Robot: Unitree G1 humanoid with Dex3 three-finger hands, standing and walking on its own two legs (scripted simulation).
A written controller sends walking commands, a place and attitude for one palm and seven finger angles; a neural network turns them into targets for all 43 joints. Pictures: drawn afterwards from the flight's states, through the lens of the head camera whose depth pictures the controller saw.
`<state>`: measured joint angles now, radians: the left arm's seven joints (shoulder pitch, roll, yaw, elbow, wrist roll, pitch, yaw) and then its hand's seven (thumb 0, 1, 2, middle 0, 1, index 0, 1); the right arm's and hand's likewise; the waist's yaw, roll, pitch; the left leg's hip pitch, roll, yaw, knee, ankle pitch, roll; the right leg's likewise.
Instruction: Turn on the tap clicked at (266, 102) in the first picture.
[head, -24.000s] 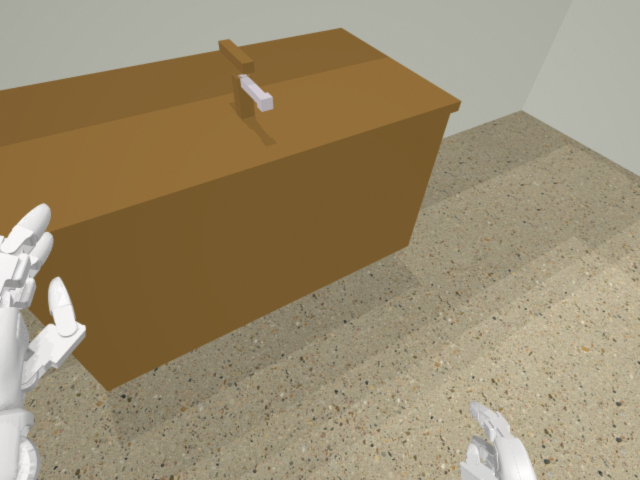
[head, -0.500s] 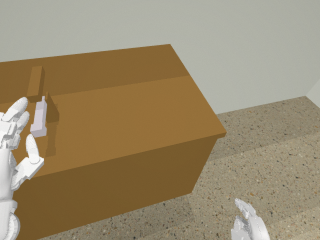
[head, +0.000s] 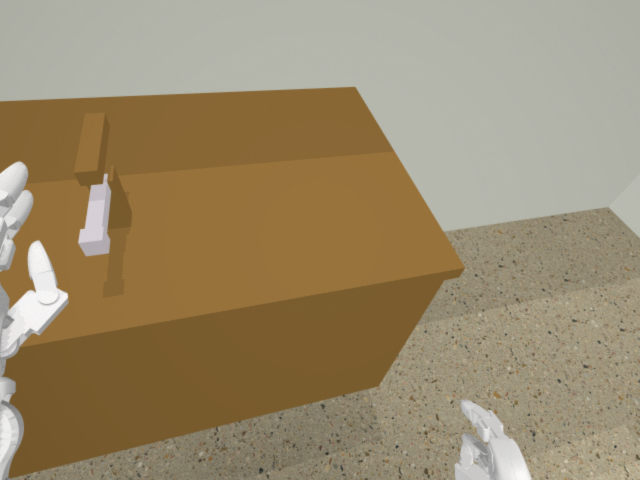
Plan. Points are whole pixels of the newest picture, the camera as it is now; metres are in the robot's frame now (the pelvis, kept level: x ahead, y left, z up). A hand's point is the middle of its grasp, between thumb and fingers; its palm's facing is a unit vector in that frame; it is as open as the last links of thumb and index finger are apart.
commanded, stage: come to a stop and stand still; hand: left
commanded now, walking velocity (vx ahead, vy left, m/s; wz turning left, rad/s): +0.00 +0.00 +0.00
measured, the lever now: (94, 241) +0.36 +0.35 +0.05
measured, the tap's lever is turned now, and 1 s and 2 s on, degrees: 0 0 0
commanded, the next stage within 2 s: look again from close up in 0.44 s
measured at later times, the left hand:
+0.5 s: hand (77, 289) +0.23 +0.26 +0.16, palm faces +0.38 -0.86 -0.34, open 7.4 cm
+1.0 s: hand (88, 302) +0.22 +0.25 +0.16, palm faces +0.40 -0.85 -0.35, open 7.4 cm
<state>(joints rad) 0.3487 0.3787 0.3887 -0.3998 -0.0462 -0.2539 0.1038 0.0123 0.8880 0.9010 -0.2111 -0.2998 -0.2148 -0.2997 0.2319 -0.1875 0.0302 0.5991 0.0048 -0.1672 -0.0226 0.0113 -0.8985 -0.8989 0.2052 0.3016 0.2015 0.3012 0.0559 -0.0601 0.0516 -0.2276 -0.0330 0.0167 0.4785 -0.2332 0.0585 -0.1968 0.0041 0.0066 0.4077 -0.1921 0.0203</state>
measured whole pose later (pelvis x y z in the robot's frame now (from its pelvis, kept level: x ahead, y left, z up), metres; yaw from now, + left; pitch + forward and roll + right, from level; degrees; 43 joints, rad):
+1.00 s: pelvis +0.00 +0.00 +0.00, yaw +0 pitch -1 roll -1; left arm 0.41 0.34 0.34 -0.41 -0.03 -0.22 0.10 0.01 0.89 0.90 -0.21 -0.30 -0.21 -0.30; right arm 0.21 -0.20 0.02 0.58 0.01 -0.12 -0.02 0.01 -0.90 -0.90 0.21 0.30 0.20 0.30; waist 0.03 -0.01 0.04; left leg -0.21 -0.03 0.02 0.43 -0.21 0.06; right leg -0.17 0.00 0.01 0.35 -0.16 0.02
